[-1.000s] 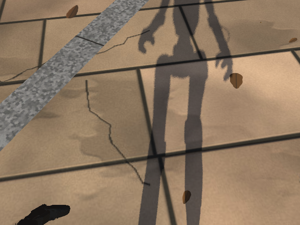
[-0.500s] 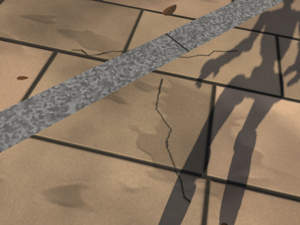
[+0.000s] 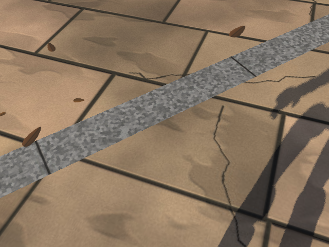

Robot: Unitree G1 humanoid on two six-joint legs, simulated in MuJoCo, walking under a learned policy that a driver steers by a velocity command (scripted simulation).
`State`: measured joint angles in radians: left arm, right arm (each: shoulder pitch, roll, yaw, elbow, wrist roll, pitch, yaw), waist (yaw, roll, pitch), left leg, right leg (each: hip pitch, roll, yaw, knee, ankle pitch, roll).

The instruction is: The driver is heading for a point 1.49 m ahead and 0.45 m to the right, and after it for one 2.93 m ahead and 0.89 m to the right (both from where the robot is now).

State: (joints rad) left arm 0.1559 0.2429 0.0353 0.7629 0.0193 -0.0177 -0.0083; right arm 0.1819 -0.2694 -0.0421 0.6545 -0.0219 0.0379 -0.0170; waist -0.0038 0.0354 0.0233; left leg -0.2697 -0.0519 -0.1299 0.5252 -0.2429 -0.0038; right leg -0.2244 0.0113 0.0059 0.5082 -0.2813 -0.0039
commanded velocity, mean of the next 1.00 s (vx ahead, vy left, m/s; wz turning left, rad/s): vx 0.00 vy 0.00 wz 0.03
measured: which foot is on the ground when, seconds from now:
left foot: down 0.00-1.00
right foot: down 0.00-1.00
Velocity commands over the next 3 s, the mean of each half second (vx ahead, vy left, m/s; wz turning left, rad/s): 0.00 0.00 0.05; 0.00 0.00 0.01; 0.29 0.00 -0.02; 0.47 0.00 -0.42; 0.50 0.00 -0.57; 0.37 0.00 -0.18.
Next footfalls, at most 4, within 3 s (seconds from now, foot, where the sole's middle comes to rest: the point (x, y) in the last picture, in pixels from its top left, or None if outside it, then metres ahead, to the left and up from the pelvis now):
1.34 left None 0.14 0.14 -0.77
1.82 right None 0.48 -0.10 -0.77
2.30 left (175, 181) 0.80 0.01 -0.77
2.80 right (253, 166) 0.88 -0.37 -0.77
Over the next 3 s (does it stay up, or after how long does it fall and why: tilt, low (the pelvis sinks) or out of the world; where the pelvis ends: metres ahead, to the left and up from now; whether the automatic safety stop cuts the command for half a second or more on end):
stays up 0.85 -0.23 0.00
